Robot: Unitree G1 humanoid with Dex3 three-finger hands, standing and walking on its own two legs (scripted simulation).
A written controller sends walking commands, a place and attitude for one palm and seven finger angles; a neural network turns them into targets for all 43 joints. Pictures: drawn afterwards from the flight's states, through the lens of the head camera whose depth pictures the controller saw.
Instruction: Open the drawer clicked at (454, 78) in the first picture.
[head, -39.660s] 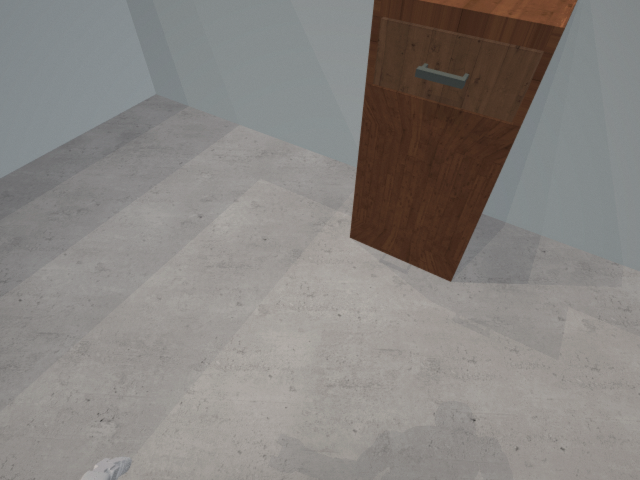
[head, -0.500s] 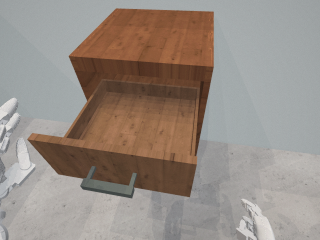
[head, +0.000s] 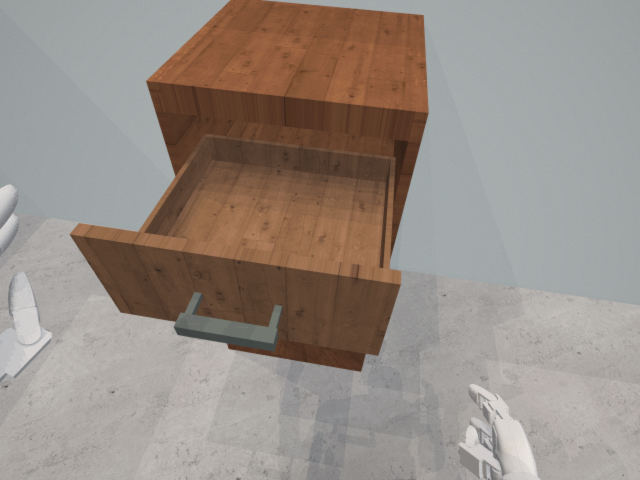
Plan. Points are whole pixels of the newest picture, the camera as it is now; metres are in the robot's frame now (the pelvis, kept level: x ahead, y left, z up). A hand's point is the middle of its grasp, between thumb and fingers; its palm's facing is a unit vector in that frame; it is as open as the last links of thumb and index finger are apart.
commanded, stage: step back with the hand held close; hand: left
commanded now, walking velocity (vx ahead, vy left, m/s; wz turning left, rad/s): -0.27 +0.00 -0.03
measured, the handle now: (231, 318) +0.31 +0.14 +0.03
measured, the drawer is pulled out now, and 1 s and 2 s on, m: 0.29 0.29 0.29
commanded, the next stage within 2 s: stop stepping back and stand still in 0.80 s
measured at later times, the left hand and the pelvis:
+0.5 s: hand (17, 412) +0.13 +0.22 +0.20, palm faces +0.41 -0.79 -0.46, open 7.4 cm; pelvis -0.06 -0.01 -0.02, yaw +0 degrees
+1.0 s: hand out of the picture +0.04 +0.18 +0.21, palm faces +0.34 -0.83 -0.45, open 7.4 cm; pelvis -0.17 -0.04 +0.00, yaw -1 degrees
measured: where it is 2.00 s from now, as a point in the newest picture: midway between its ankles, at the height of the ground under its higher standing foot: outside the picture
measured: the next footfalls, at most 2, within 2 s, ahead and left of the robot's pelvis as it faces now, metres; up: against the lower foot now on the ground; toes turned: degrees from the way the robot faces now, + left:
left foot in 0.66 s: -0.04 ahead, +0.13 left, +0.00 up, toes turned +3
right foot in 0.96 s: -0.18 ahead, -0.13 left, +0.00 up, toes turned +2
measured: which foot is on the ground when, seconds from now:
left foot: down 0.00-0.50, up 0.52-0.64, down 0.66-1.00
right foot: down 0.00-0.68, up 0.70-0.94, down 0.96-1.00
